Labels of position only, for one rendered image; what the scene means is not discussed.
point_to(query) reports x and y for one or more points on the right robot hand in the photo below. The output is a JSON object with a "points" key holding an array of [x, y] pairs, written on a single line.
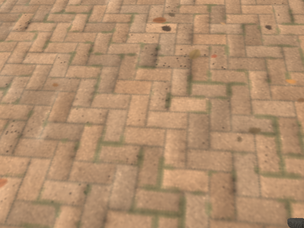
{"points": [[295, 222]]}

